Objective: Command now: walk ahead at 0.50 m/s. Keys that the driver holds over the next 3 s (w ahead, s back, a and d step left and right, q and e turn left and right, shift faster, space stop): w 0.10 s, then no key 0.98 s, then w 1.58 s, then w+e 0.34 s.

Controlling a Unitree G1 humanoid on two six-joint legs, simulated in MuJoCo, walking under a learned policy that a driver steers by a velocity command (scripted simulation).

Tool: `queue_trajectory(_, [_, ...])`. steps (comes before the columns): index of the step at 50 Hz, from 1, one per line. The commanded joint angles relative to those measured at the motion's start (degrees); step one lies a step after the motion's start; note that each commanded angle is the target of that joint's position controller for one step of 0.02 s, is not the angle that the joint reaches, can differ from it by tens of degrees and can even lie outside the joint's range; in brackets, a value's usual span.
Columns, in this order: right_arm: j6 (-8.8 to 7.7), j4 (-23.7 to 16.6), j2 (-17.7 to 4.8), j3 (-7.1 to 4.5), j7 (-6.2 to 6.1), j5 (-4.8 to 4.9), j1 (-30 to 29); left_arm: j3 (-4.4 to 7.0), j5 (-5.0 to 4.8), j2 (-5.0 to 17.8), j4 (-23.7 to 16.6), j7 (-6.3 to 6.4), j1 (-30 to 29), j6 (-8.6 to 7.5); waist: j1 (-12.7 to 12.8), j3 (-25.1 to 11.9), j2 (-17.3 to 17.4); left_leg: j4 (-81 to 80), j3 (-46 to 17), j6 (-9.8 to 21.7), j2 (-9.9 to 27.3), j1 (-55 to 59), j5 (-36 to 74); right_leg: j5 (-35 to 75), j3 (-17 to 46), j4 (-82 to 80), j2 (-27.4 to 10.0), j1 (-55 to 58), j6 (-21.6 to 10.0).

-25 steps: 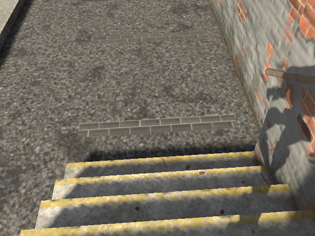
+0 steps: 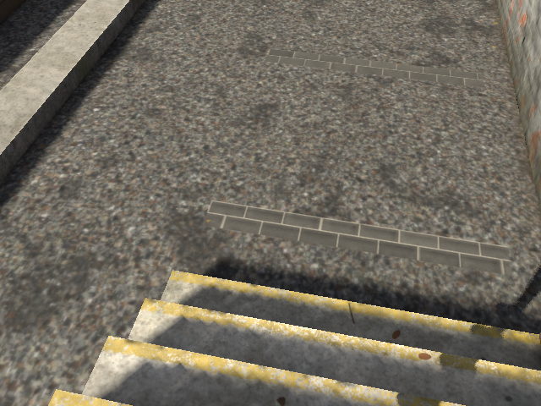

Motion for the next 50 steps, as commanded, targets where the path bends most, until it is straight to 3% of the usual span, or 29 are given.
queue_trajectory(1, [-2.05, 5.84, -7.54, -3.15, -0.52, 1.30, 19.60, 2.27, 1.00, 9.76, 0.05, -2.80, -0.15, 1.85, -11.45, 5.60, 0.02, -13.30, 3.79, 2.10, -0.64, 26.97, 8.82, 45.45, 16.98, 3.64, -10.64, -12.36, -7.89])
queue_trajectory(2, [-2.08, 10.39, -12.18, -6.04, -0.69, 0.97, 39.89, 2.59, 1.93, 9.40, 0.51, -5.92, -0.23, 2.07, -19.91, -0.87, 6.22, -5.58, 1.94, 8.17, 3.61, 50.87, 23.94, 43.91, 12.65, 25.98, -5.19, -27.32, -2.72])
queue_trajectory(3, [-0.70, 11.50, -18.36, -7.92, 0.27, 0.53, 42.43, 3.02, -0.81, 5.15, 1.04, -7.44, 7.13, 1.81, -15.91, -13.90, 13.65, 13.74, -4.37, 18.59, 14.67, 68.86, 54.80, 3.91, 7.28, 51.76, 0.14, -40.89, 1.41])
queue_trajectory(4, [0.04, 11.05, -19.88, -9.10, 0.58, -0.97, 40.77, 4.01, -2.51, 8.77, -5.14, -7.67, -0.33, 0.83, -16.65, -13.97, 5.68, 15.74, -10.00, 21.19, 17.62, 68.00, 55.93, 3.27, 7.00, 56.45, -1.05, -50.61, 1.96])
queue_trajectory(6, [0.70, 7.96, -8.93, -6.71, 0.23, -1.06, 27.25, 4.11, -2.29, 9.06, -10.69, -4.61, -12.50, 0.04, -14.32, 0.24, -5.67, 4.08, -14.90, 19.12, 18.24, 43.41, -1.53, 19.08, 10.12, 39.10, -9.12, -59.45, -0.19])
queue_trajectory(8, [-1.82, 4.95, 3.31, -2.41, -1.66, -0.23, 14.78, 3.47, 0.21, 4.76, -10.09, -2.43, -12.07, -0.47, -5.34, 8.44, -7.43, 0.14, -5.68, 14.27, 10.80, 7.78, 1.56, 42.37, 13.24, 10.26, -15.92, -38.43, -2.75])
queue_trajectory(10, [-3.41, 6.02, -0.25, -2.49, -2.65, 2.12, 17.21, 4.43, 0.87, 4.43, -7.80, -3.95, -14.04, 0.28, -6.91, 8.62, -0.13, 0.95, 2.34, 13.65, 2.88, -8.47, 4.38, 60.96, 4.52, -4.52, -11.81, -20.95, -0.99])
queue_trajectory(12, [-3.91, 6.78, -3.56, -2.90, -2.04, -0.07, 19.98, 3.78, 0.48, 3.83, -6.37, -5.59, -6.67, 0.23, -3.83, 4.79, 0.28, 9.26, -0.40, 13.13, 3.84, -16.79, 8.37, 63.73, 4.55, 3.23, -9.66, -10.40, 1.99])
queue_trajectory(13, [-5.09, 8.12, -2.02, -2.89, -3.69, 0.58, 24.95, 4.09, 1.85, 5.59, -8.48, -5.28, -12.53, 0.23, -8.94, 3.94, -3.20, 10.33, -3.95, 11.58, 5.37, -1.11, 1.80, 70.18, 10.09, -8.59, -13.54, -26.51, 2.92])
queue_trajectory(16, [-5.29, 12.22, 3.23, -0.93, -6.46, 2.15, 37.39, 3.61, 1.20, 8.14, -11.09, -3.72, -24.71, 1.30, -15.90, 4.93, -6.15, 23.40, -9.96, 8.65, 6.98, 16.06, -12.36, 86.83, 14.17, -32.60, -16.73, -44.38, 4.47])
queue_trajectory(19, [-3.43, 6.76, -0.53, -0.81, -3.59, -0.03, 24.38, 3.44, 1.32, 8.92, -12.27, -4.35, -24.12, 1.84, -8.97, 6.61, -1.64, 20.03, -6.65, 8.41, 1.07, -21.66, -30.10, 87.93, 5.69, -25.08, -11.04, -6.60, 2.03])
queue_trajectory(23, [-2.26, 8.96, -3.18, -1.69, -3.92, 2.58, 31.04, 4.21, -0.17, 11.78, -13.69, -4.05, -29.70, 1.89, -13.70, 11.83, -3.34, 29.62, -12.09, 6.75, 5.65, -2.36, -24.10, 70.52, 5.99, -50.62, -12.34, -7.41, 2.71])
queue_trajectory(24, [-0.83, 9.69, -5.76, -2.56, -3.97, 1.84, 30.77, 4.52, -1.70, 12.16, -12.65, -3.06, -26.64, 1.59, -12.57, 10.81, -3.95, 33.18, -11.09, 6.25, 4.92, -1.96, -20.86, 75.58, 4.22, -57.16, -11.34, 0.57, 1.57])
queue_trajectory(25, [0.55, 10.91, -7.70, -3.72, -2.22, 0.41, 32.52, 6.97, -3.22, 16.57, -7.99, -1.69, -17.24, 1.02, -9.88, 4.78, -5.62, 44.56, -5.39, 3.04, 0.11, -1.63, -19.38, 81.89, 2.25, -56.97, -10.84, 14.00, -0.48])
queue_trajectory(26, [0.71, 9.67, -2.70, -3.08, 0.87, 0.95, 35.21, 8.55, -3.22, 21.91, -6.37, -1.79, -1.80, 0.10, -4.66, -10.45, -14.68, 64.32, 0.01, -2.13, -4.70, -15.69, -27.39, 117.86, 6.19, -40.76, -19.24, 44.14, -9.53])
queue_trajectory(27, [0.17, 10.53, 2.66, -2.16, 2.53, 3.51, 41.14, 10.01, -2.13, 25.68, -5.37, -4.08, 2.46, 1.22, -5.08, -23.18, -24.09, 95.01, 3.29, -5.97, -9.27, -27.18, -72.28, 139.99, 10.76, -29.77, -30.78, 61.06, -18.86])
queue_trajectory(28, [0.45, 6.58, -4.27, -4.58, 2.84, 6.13, 31.00, 9.25, 0.75, 23.29, -7.16, -5.29, -0.19, 1.84, -3.25, -17.20, -12.07, 98.32, 0.14, -6.48, -8.06, -31.96, -70.42, 137.39, 14.92, -31.25, -30.34, 47.96, -15.82])
queue_trajectory(29, [0.61, 4.24, -2.02, -4.20, 2.48, 6.45, 26.05, 8.14, -0.42, 21.00, -7.60, -6.14, -6.92, 2.07, -6.80, -11.06, -9.05, 93.47, 0.37, -6.39, -5.14, -31.83, -66.88, 123.17, 13.64, -34.49, -29.87, 35.56, -12.18])
queue_trajectory(30, [0.01, 3.01, 0.52, -3.08, 2.00, 6.30, 24.86, 6.18, -3.84, 17.45, -9.23, -7.30, -13.89, 2.29, -10.95, -6.96, -7.29, 84.99, -1.19, -7.28, -1.57, -28.17, -65.98, 102.70, 16.27, -38.25, -29.90, 21.19, -10.28])
queue_trajectory(31, [-0.64, 4.31, 5.00, -1.22, 1.78, 6.20, 26.70, 4.22, -3.73, 13.38, -10.16, -7.49, -19.72, 2.27, -13.90, 0.77, -5.96, 77.14, -3.76, -7.48, 0.10, -22.94, -57.31, 89.75, 14.21, -44.07, -28.53, 5.63, -8.51])
queue_trajectory(33, [-1.13, 7.12, 5.91, -0.74, 0.69, 6.76, 32.78, 2.94, -1.29, 10.63, -7.07, -6.26, -13.25, 0.89, -15.04, 7.88, -7.01, 75.10, -5.32, -8.38, 1.51, -15.24, -43.47, 80.14, 12.15, -47.59, -25.50, -11.55, -8.02])
queue_trajectory(35, [-1.16, 6.44, 4.61, -1.11, 0.61, 5.17, 29.97, 1.89, -3.25, 9.31, -6.68, -4.90, -13.67, -0.79, -13.78, 5.00, -8.01, 63.51, -2.57, -9.27, 1.38, -13.99, -33.57, 69.12, 9.99, -46.30, -19.94, -12.64, -5.94])
queue_trajectory(36, [-0.80, 8.18, 1.24, -2.64, 0.99, 3.74, 29.53, 2.39, -4.08, 11.87, -7.85, -3.78, -16.24, -1.49, -13.95, 4.70, -0.81, 48.71, -3.35, -9.05, 2.73, -10.69, -17.27, 58.15, 8.72, -45.71, -18.24, -15.35, -4.77])
queue_trajectory(37, [-0.71, 7.90, 0.39, -3.52, 1.24, 3.38, 27.70, 2.20, -3.59, 13.22, -7.54, -3.49, -17.38, -2.12, -14.37, 6.44, -3.52, 44.37, -1.69, -9.18, 2.16, -9.71, -11.45, 55.02, 8.47, -45.41, -16.92, -17.46, -1.09])
queue_trajectory(41, [-2.47, 3.69, -4.73, -7.31, -1.46, 5.60, 13.30, 1.96, -1.93, 11.29, -0.54, -2.97, -2.36, -3.39, -8.39, 4.51, -8.81, 37.74, -3.68, -9.70, 0.11, -28.66, -16.67, 77.27, 12.80, -39.56, -18.07, 9.85, 3.74])
queue_trajectory(43, [-2.09, 4.87, -2.19, -7.02, -1.97, 5.88, 13.16, 1.60, -3.59, 9.22, -2.35, -3.73, -8.31, -2.36, -10.80, 1.64, -8.39, 24.11, -3.18, -11.40, 2.68, -17.75, -21.19, 78.38, 15.02, -40.52, -18.90, 7.13, 0.25])
queue_trajectory(45, [-0.64, 7.46, 0.40, -6.36, -1.29, 4.17, 17.91, 2.60, -5.55, 12.89, -5.79, -5.87, -14.49, -1.27, -13.02, 1.38, -9.78, 24.46, 2.44, -11.90, 0.23, 5.56, -21.86, 59.23, 13.26, -44.53, -16.75, -11.09, -0.19])
queue_trajectory(48, [-0.26, 8.39, -0.62, -6.44, -0.97, 3.84, 21.55, 3.00, -7.59, 12.23, -6.35, -7.84, -14.97, -0.23, -14.42, 4.51, -6.42, 14.15, 2.21, -10.57, 0.48, 12.73, -22.22, 32.59, 14.60, -48.68, -15.52, -15.45, 2.38])
queue_trajectory(50, [-0.59, 7.85, -3.21, -6.46, -1.59, 4.00, 16.89, 5.00, -7.22, 14.01, -5.85, -6.91, -12.83, 0.72, -10.20, 5.15, -3.40, 8.46, 3.95, -8.56, 0.23, 12.44, -29.89, 18.28, 14.55, -49.83, -13.31, -12.03, 0.27])
Next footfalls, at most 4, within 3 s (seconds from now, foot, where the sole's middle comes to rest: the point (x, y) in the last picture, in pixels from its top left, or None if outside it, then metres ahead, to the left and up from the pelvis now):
0.04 left None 0.13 0.11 -0.84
0.50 right None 0.41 -0.13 -1.02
0.72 left None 0.32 0.11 -0.90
0.94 left None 0.44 0.10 -1.02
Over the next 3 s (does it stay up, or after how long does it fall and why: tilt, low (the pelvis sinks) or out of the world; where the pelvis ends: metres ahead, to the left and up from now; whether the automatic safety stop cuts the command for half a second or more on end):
stays up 1.34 0.02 -0.86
